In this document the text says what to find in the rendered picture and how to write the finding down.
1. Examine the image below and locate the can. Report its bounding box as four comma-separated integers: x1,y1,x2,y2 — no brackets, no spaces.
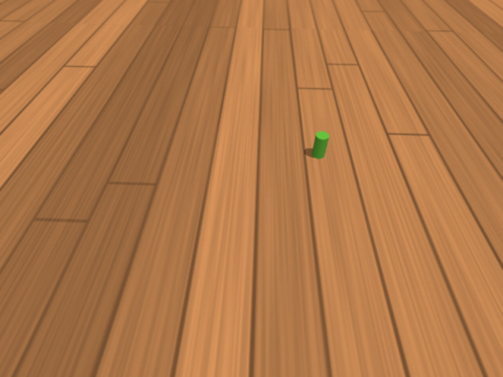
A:
312,131,329,159

